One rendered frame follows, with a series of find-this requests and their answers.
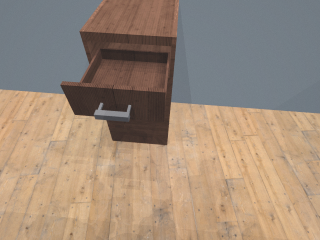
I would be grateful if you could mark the cabinet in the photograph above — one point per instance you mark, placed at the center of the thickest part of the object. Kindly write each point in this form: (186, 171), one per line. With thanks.
(144, 25)

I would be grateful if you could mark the drawer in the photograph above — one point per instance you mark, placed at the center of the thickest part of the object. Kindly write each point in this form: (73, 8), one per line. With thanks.
(121, 77)

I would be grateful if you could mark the handle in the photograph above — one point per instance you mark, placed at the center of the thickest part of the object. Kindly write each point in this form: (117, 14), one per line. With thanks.
(109, 115)

